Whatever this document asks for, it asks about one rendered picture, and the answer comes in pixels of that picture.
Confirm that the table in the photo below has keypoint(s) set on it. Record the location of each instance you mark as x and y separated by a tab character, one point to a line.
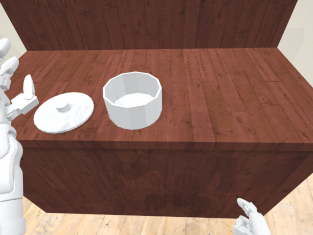
236	119

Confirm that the left robot forearm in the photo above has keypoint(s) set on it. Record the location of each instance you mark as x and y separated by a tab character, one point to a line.
11	183

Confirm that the lid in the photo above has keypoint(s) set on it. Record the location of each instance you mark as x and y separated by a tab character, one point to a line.
49	120

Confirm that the robot right hand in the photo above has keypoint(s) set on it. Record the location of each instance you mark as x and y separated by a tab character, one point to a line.
255	225

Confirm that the pot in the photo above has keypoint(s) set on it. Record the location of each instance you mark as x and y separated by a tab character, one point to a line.
133	100

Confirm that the knob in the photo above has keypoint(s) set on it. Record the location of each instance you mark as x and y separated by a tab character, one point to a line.
62	106

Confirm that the robot left hand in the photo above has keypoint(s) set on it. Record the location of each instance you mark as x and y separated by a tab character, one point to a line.
22	103

